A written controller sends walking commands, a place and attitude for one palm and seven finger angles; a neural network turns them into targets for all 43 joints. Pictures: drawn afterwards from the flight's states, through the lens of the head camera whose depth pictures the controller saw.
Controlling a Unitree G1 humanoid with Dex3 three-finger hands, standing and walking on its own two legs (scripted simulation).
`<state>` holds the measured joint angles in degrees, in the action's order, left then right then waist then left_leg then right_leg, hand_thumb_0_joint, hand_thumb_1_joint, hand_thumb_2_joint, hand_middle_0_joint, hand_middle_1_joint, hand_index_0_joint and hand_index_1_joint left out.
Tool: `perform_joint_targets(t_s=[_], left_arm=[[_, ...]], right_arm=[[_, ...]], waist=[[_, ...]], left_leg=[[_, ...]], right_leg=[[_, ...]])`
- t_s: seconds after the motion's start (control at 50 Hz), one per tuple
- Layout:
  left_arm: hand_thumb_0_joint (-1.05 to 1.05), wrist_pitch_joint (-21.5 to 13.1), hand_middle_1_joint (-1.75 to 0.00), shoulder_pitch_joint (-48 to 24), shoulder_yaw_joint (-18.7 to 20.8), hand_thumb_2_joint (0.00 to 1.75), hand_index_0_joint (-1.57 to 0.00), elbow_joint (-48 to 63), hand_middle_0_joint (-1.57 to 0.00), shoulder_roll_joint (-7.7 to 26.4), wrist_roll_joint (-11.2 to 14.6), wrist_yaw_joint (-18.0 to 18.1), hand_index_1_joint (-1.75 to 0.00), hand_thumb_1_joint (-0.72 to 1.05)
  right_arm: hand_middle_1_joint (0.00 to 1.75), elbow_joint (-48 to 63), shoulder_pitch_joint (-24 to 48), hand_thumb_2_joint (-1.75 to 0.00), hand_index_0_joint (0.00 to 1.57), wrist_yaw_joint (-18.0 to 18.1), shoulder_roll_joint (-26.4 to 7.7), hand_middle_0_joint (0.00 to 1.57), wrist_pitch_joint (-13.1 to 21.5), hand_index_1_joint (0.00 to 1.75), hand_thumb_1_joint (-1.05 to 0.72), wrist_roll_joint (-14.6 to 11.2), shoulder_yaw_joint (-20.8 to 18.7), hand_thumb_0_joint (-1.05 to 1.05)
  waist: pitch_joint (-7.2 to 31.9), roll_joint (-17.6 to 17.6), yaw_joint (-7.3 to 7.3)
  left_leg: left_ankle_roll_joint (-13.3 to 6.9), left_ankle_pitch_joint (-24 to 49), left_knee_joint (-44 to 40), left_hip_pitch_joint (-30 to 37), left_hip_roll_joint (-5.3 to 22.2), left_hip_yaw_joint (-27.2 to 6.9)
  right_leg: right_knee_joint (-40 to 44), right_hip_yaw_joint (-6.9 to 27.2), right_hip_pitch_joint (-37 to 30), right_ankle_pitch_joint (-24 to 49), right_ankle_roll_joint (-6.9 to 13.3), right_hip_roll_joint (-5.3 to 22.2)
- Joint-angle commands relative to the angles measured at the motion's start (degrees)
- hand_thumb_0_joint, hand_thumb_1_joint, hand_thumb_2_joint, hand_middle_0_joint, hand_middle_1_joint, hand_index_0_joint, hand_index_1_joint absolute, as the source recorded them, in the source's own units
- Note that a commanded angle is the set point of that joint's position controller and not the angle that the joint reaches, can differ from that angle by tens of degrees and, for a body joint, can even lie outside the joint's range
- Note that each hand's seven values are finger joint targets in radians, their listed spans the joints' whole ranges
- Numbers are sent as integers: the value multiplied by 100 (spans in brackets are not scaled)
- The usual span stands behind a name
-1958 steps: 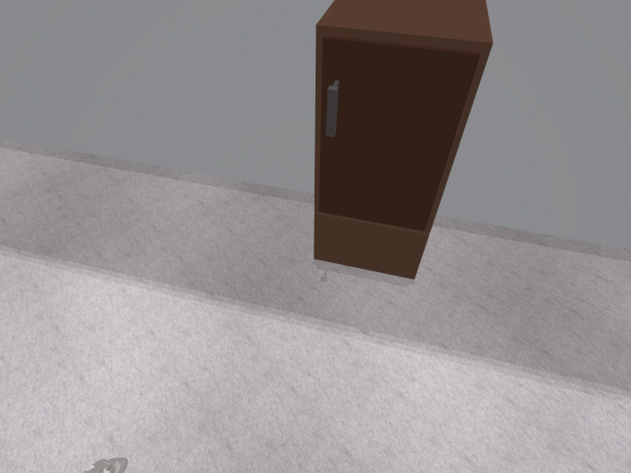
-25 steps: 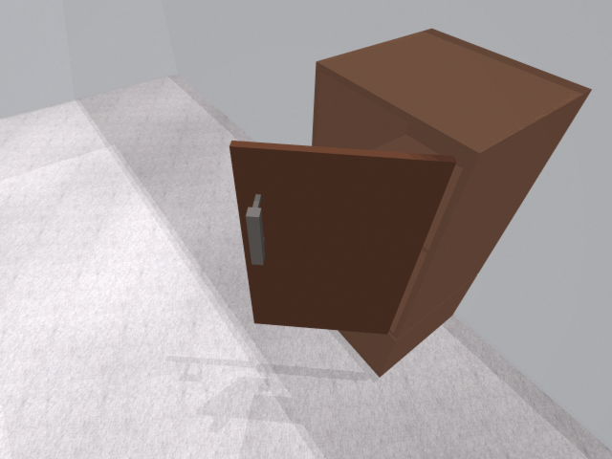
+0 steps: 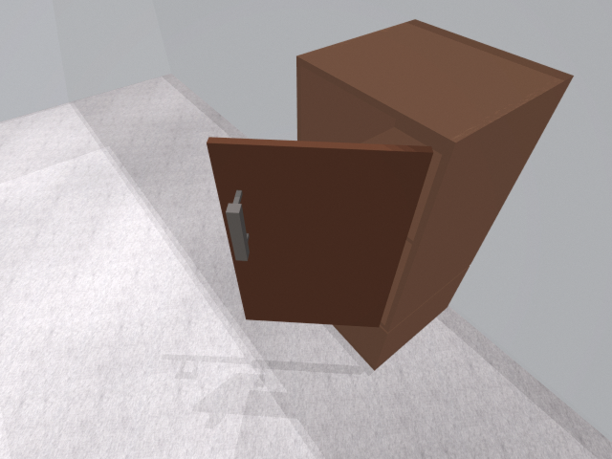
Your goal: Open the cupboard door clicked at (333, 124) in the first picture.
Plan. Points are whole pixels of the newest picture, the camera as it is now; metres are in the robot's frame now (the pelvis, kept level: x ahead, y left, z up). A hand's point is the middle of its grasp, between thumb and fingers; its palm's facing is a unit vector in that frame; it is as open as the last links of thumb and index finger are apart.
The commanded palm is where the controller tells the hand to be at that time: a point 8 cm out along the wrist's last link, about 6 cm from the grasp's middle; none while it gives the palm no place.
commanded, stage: come to a stop and stand still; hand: left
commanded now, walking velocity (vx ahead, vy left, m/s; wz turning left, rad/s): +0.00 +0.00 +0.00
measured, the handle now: (240, 225) +0.53 +0.16 -0.05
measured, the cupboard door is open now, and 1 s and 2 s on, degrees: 48 48 48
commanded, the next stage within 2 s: look again from close up in 0.16 s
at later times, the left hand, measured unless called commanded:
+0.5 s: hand out of the picture +0.00 +0.19 -0.18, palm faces +0.06 -0.97 -0.23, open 7.3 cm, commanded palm none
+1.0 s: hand out of the picture +0.14 +0.20 -0.10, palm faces +0.27 -0.94 -0.22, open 7.3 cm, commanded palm +0.13 +0.24 -0.07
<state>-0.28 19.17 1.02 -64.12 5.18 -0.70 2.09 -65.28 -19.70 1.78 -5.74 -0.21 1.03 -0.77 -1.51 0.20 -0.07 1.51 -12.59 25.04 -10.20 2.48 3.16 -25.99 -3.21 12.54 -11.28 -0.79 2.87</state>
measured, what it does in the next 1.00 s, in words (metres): stands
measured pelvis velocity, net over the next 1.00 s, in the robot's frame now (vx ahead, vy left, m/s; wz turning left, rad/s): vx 0.03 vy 0.00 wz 0.02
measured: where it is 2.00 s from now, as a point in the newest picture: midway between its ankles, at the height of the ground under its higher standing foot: outside the picture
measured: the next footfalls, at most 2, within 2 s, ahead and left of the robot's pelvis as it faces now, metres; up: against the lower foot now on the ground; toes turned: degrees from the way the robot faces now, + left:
none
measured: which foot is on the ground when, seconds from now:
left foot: down 0.00-1.00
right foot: down 0.00-1.00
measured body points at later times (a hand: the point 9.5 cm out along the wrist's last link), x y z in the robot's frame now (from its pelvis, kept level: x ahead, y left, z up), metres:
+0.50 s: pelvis +0.01 +0.02 -0.01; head -0.01 +0.00 +0.44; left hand +0.00 +0.24 -0.16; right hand +0.00 -0.19 -0.18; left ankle +0.01 +0.13 -0.74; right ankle +0.03 -0.13 -0.74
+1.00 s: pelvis +0.03 +0.00 -0.01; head +0.04 -0.01 +0.44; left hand +0.13 +0.25 -0.09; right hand +0.09 -0.24 -0.15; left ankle +0.01 +0.13 -0.74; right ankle +0.03 -0.13 -0.74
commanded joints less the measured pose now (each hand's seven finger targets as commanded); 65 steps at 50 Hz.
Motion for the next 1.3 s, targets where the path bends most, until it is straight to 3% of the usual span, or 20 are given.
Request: perform_joint_targets(t_s=[0.0,0.22,0.24,0.26,0.28,0.36,0.5,0.84,0.86,0.88,0.9,0.92,0.94,0.96,1.0,1.08,1.12,1.16,1.24,1.28], left_arm=[[0,-67,-30,420,82,90,-20,153,-20,525,-26,28,-30,90],[0,-66,-30,457,83,90,-20,157,-20,487,-30,16,-30,90],[0,-178,-30,621,23,90,-20,-20,-20,885,-88,221,-30,90],[0,-232,-30,395,75,90,-20,249,-20,1142,-54,152,-30,90],[0,-211,-30,152,97,90,-20,363,-20,1079,-67,97,-30,90],[0,-108,-30,188,25,90,-20,403,-20,732,-58,35,-30,90],[0,-79,-30,194,-19,90,-20,391,-20,738,-41,-12,-30,90],[0,-141,-30,16,22,90,-20,384,-20,970,-12,-21,-30,90],[0,-149,-30,477,34,90,-20,139,-20,1166,-6,203,-30,90],[0,-1566,-32,-4043,651,89,-20,8948,-20,2222,1161,85,-32,88],[0,-1233,-33,-1172,723,88,-20,7143,-20,1923,688,317,-33,85],[0,-976,-34,-971,547,87,-21,6645,-21,1538,831,565,-34,83],[0,-440,-36,571,-154,86,-21,5707,-21,254,875,540,-36,81],[0,-594,-37,-290,-141,85,-21,6600,-21,313,1066,392,-37,78],[0,-1196,-40,-89,406,83,-21,6122,-21,700,933,134,-40,74],[0,-2607,-47,2015,786,79,-22,4876,-22,344,1276,-1074,-47,64],[0,-3291,-50,2283,1469,77,-22,4652,-22,856,1419,-1778,-50,60],[0,-3881,-53,1747,1543,75,-22,4935,-22,1098,1498,-2462,-53,55],[0,-3953,-58,657,1981,71,-23,6307,-23,1529,1888,-2700,-58,46],[0,-4073,-62,-15,1958,69,-24,7171,-24,1529,2019,-2588,-62,41]], right_arm=[[30,108,-480,-90,20,-7,-356,20,39,30,-90,-11,-82,0],[30,148,-509,-90,20,19,-370,20,68,30,-90,-16,-80,0],[30,558,332,-90,20,-61,-720,20,173,30,-90,-34,-54,0],[30,743,-53,-90,20,-91,-399,20,112,30,-90,-42,-54,0],[30,678,-233,-90,20,-99,-377,20,129,30,-90,-12,-47,0],[30,762,-342,-90,20,-79,-610,20,185,30,-90,4,-25,0],[30,813,-284,-90,20,-72,-789,20,184,30,-90,-7,9,0],[30,530,-106,-90,20,-31,-791,20,223,30,-90,-25,54,0],[30,880,523,-90,20,-84,-1069,20,186,30,-90,-100,-60,0],[30,2691,497,-90,20,196,-1914,20,1137,30,-90,-343,-156,0],[30,2335,994,-90,20,435,-1367,20,1628,30,-90,-283,-15,0],[30,2002,944,-90,20,416,-1465,20,1784,30,-90,-341,-95,0],[30,1996,854,-90,20,357,-1168,20,1806,30,-90,-409,-98,0],[30,2377,965,-90,20,346,-1380,20,1893,30,-90,-426,-111,0],[30,2591,875,-90,20,342,-1503,20,2045,30,-90,-235,-325,0],[30,3281,1158,-90,20,48,-1420,20,2030,30,-90,-137,-540,0],[30,3559,1260,-90,20,-120,-1477,20,1960,30,-90,-181,-653,0],[30,3807,1407,-90,20,-206,-1504,20,1948,30,-90,-185,-650,0],[30,4278,1392,-90,20,-111,-1461,20,1813,30,-90,-216,-644,0],[30,4262,1215,-90,20,-49,-1392,20,1814,30,-90,-211,-617,0]], waist=[[-565,-242,12],[-460,-67,17],[-543,52,253],[241,-3,-103],[84,146,-168],[-264,676,-48],[-718,-88,29],[-91,-59,29],[-387,-1272,283],[2496,350,-536],[2183,1225,85],[1671,1430,-40],[859,854,-94],[151,582,-198],[-10,-542,-289],[331,-1848,373],[906,-1174,583],[1382,-612,424],[2212,267,392],[2463,636,155]], left_leg=[[-36,-296,-533,-437,181,-219],[-48,-227,-561,-439,241,-283],[140,-23,619,-874,311,-99],[96,-805,668,-485,40,-143],[22,-586,473,-293,40,-168],[-183,-883,-397,-1139,376,-719],[-234,-995,-711,-1218,296,-755],[-152,795,-258,-246,260,-326],[39,157,849,-845,396,-185],[-260,905,25,650,-218,-94],[-296,1421,-7,757,-175,63],[-113,1006,108,248,-176,4],[-119,713,53,-171,-146,-131],[-104,465,145,-535,-173,-278],[-154,134,683,-1087,-273,-276],[-25,-77,1743,-2540,-391,-148],[59,216,2259,-2881,-471,-81],[56,340,2822,-3210,-491,-35],[-74,76,3388,-3476,-472,19],[-126,134,3648,-3323,-362,-64]], right_leg=[[812,508,294,-721,181,337],[746,474,189,-463,198,290],[470,643,97,1401,217,641],[723,894,207,-314,393,934],[677,774,628,-1382,465,793],[-5,216,357,-1062,291,192],[75,251,315,-746,229,231],[77,299,-135,775,233,415],[292,661,-89,2202,135,694],[-222,268,-549,1600,197,143],[-492,53,-453,801,328,-150],[-376,-142,-178,345,266,-104],[-328,-265,211,177,206,-131],[-342,-309,531,85,147,-114],[-470,-390,1281,-412,79,-180],[-1509,-202,1779,-447,83,-177],[-2114,45,1484,513,150,-86],[-2648,216,1719,1134,174,-14],[-2895,642,2033,409,146,18],[-3059,607,2308,360,132,-65]])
